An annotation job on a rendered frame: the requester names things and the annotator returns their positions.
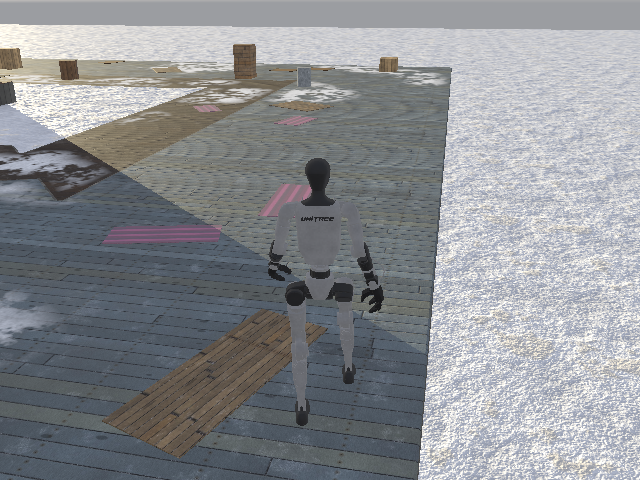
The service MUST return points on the right robot hand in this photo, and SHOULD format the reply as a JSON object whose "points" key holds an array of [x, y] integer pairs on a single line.
{"points": [[378, 298]]}

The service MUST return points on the right robot upper arm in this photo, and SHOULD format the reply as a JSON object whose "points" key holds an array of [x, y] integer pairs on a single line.
{"points": [[351, 212]]}

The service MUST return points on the left robot shin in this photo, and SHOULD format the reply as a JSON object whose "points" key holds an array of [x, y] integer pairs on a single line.
{"points": [[299, 370]]}

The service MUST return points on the left robot hand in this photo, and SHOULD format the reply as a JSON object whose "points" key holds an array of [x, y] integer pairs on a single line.
{"points": [[274, 275]]}

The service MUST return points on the robot right forearm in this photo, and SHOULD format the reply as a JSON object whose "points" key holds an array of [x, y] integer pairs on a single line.
{"points": [[368, 270]]}

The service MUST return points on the left robot upper arm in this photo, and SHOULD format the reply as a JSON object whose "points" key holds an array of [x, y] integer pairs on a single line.
{"points": [[286, 212]]}

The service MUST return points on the robot left forearm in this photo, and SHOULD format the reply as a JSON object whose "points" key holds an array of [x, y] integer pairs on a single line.
{"points": [[274, 259]]}

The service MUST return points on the robot right foot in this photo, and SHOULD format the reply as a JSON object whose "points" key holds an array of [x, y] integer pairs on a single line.
{"points": [[348, 376]]}

